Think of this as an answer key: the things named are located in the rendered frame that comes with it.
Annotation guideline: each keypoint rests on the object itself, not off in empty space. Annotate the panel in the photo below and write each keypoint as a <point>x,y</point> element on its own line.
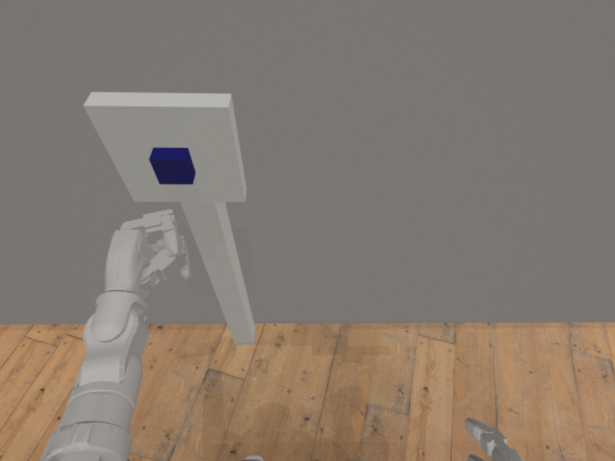
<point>131,124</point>

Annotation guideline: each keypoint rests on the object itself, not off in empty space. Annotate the right robot hand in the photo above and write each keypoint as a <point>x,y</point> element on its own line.
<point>492,442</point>

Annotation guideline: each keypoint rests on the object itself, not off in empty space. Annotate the button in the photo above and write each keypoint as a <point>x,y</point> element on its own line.
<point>172,165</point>

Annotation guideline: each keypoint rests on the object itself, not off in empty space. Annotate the robot left forearm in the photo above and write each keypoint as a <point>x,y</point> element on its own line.
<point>96,422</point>

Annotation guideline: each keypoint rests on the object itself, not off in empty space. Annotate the left robot hand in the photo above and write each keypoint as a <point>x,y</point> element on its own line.
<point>130,253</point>

